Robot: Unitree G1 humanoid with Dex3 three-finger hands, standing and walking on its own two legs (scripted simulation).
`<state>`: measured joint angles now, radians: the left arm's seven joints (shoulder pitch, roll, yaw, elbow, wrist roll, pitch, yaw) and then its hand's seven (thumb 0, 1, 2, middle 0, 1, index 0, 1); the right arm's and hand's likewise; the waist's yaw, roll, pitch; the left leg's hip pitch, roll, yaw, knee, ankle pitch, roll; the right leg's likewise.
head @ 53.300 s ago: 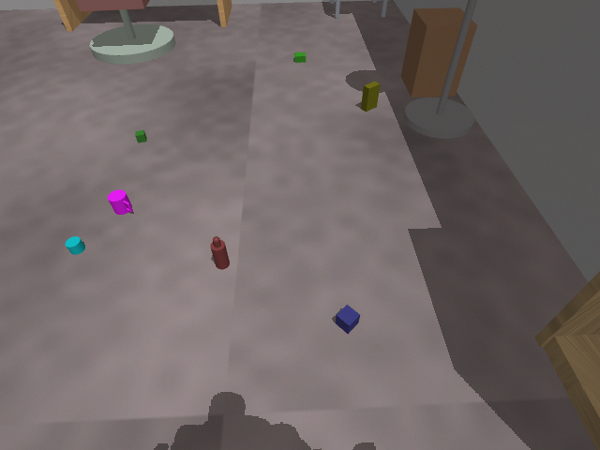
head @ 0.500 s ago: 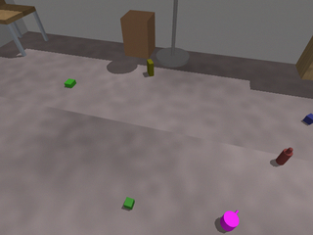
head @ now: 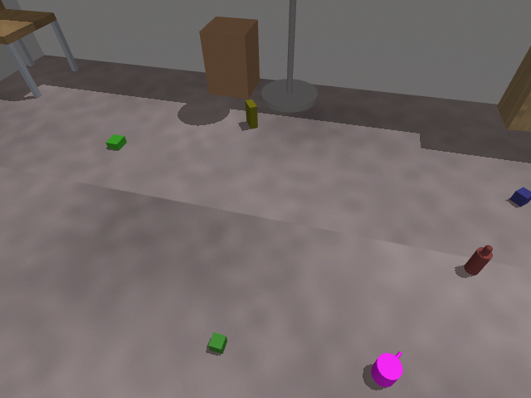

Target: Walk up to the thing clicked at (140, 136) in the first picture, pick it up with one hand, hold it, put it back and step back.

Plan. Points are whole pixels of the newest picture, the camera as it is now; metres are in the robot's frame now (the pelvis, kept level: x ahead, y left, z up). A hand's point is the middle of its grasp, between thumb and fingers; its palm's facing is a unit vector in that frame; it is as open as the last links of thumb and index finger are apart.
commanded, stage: stand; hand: left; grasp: from above
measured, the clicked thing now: (218, 343) +0.48 +0.20 -0.76
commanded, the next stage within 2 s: step back in 1.34 s
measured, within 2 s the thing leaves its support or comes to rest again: neither
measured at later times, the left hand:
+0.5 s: hand out of the picture +0.09 +0.24 -0.16, palm faces +0.01 -0.94 -0.34, open 7.4 cm
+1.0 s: hand out of the picture +0.11 +0.24 -0.16, palm faces +0.00 -0.94 -0.34, open 7.4 cm
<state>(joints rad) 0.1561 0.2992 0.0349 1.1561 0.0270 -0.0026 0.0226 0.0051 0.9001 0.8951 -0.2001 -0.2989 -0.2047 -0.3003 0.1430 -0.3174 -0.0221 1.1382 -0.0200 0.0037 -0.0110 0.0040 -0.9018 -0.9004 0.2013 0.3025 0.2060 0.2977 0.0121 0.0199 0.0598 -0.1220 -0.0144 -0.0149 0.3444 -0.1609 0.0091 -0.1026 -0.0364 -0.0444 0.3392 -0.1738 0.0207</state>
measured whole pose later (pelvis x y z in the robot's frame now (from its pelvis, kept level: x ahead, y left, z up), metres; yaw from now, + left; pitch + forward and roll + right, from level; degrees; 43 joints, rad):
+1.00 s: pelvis +0.03 -0.01 +0.00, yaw -1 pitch -2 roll +0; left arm 0.09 0.31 0.03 1.15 0.01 -0.01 0.01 0.01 0.90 0.89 -0.20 -0.30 -0.20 -0.30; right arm 0.10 -0.33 0.00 1.14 -0.01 -0.01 -0.01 0.00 -0.90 -0.90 0.20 0.30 0.21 0.30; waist 0.00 0.02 0.06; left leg -0.09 0.00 -0.01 0.31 -0.18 0.00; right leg -0.07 -0.02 -0.04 0.30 -0.19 0.01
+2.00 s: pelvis -0.09 -0.03 -0.02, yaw -1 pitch -1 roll +2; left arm 0.17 0.33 0.07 0.92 0.04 0.03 0.01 0.01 0.90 0.89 -0.20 -0.30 -0.21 -0.30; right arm 0.08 -0.40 -0.04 0.93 0.01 0.06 -0.01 0.00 -0.90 -0.90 0.20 0.30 0.21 0.30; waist 0.03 0.05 0.18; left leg -0.51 -0.15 -0.16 1.19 -0.47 -0.01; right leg -0.32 0.01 0.00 0.61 -0.28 -0.05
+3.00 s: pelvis -0.40 +0.01 -0.02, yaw -1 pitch -1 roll +1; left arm 0.13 0.35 0.08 0.78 0.04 0.03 0.03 0.01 0.90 0.89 -0.20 -0.30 -0.21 -0.30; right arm 0.21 -0.42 -0.05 0.92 0.00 0.06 -0.03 0.00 -0.90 -0.90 0.20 0.30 0.21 0.30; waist 0.00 0.04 0.17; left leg -0.32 -0.07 -0.11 0.89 -0.51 -0.03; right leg -0.38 -0.03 0.00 0.61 -0.21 0.00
